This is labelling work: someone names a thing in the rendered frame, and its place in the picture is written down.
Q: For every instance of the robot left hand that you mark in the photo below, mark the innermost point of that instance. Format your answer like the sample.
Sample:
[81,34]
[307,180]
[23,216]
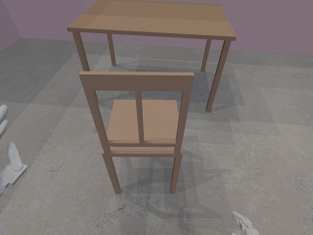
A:
[13,171]

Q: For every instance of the chair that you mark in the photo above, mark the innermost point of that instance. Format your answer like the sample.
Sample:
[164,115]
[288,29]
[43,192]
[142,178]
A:
[140,128]

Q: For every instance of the table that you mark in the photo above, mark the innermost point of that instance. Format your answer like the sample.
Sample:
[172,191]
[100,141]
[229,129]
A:
[159,19]

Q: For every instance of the robot right hand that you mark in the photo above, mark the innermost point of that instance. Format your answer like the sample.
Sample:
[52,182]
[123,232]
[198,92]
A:
[245,225]

